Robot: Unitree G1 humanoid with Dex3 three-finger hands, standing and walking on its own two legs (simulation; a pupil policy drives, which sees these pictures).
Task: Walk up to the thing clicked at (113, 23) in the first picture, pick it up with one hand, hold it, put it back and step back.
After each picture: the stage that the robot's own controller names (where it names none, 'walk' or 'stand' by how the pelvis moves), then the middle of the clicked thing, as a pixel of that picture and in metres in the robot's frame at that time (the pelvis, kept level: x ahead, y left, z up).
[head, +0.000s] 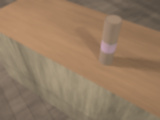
stand; (109, 42) +0.60 -0.11 +0.00
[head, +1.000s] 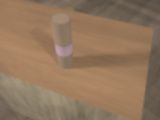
rise first; (63, 44) +0.53 +0.11 +0.03
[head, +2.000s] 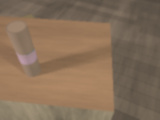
stand; (26, 52) +0.50 +0.24 +0.03
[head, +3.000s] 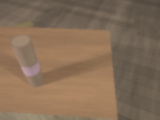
stand; (29, 63) +0.47 +0.23 +0.00
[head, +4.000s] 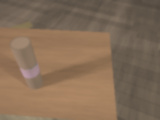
stand; (29, 66) +0.46 +0.23 +0.00
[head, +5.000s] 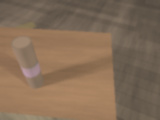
stand; (29, 65) +0.47 +0.23 +0.00
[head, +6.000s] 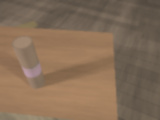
stand; (31, 65) +0.47 +0.22 +0.00
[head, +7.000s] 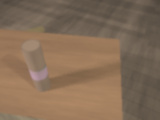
rise first; (37, 68) +0.46 +0.21 +0.00
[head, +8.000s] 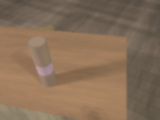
go down; (44, 64) +0.48 +0.20 +0.00
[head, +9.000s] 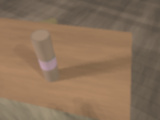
go down; (47, 58) +0.49 +0.19 +0.01
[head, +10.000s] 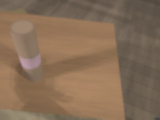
go down; (29, 55) +0.47 +0.18 +0.05
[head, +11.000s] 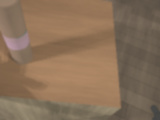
close in; (15, 34) +0.49 +0.19 +0.08
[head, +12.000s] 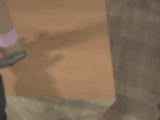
close; (2, 30) +0.50 +0.21 +0.09
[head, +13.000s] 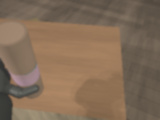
lift; (23, 67) +0.33 +0.17 +0.17
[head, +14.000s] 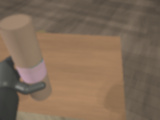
lift; (30, 64) +0.32 +0.15 +0.20
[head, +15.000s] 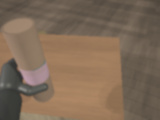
hold; (33, 66) +0.32 +0.14 +0.19
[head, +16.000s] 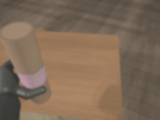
hold; (31, 69) +0.32 +0.15 +0.17
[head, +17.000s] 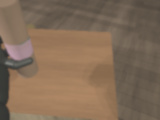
crouch; (18, 42) +0.41 +0.18 +0.19
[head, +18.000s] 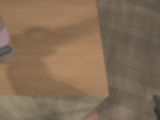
lower; out of the picture +0.49 +0.20 +0.08
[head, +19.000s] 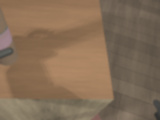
lower; out of the picture +0.48 +0.20 +0.10
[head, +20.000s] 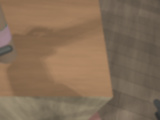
lower; out of the picture +0.49 +0.20 +0.10
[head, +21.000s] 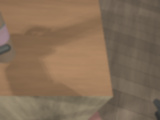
lower; out of the picture +0.49 +0.20 +0.10
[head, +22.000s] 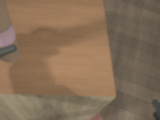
loosen; out of the picture +0.49 +0.19 +0.10
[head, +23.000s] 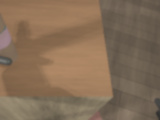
withdraw; out of the picture +0.48 +0.20 +0.10
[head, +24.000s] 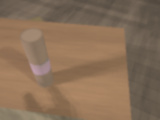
sink last; (39, 61) +0.44 +0.18 +0.05
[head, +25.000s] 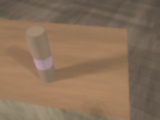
stand; (42, 57) +0.47 +0.19 +0.06
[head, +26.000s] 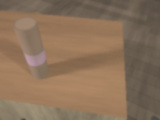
stand; (34, 52) +0.46 +0.19 +0.07
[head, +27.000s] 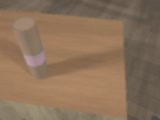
stand; (33, 52) +0.46 +0.19 +0.07
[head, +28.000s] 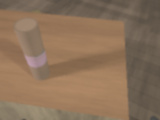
stand; (35, 53) +0.46 +0.19 +0.07
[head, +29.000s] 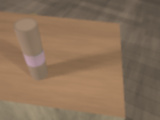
stand; (33, 53) +0.47 +0.19 +0.07
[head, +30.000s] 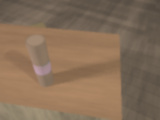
stand; (41, 63) +0.48 +0.19 +0.00
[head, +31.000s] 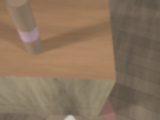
walk; (27, 29) +0.55 +0.21 +0.03
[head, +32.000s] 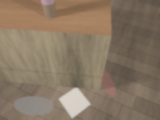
walk; out of the picture +0.85 +0.19 +0.03
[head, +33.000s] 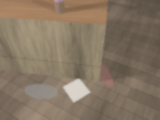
stand; out of the picture +1.12 +0.21 +0.02
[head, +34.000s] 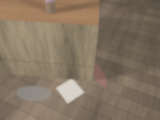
stand; out of the picture +1.10 +0.22 +0.00
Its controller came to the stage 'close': yes
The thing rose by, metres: 0.21
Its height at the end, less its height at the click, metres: +0.00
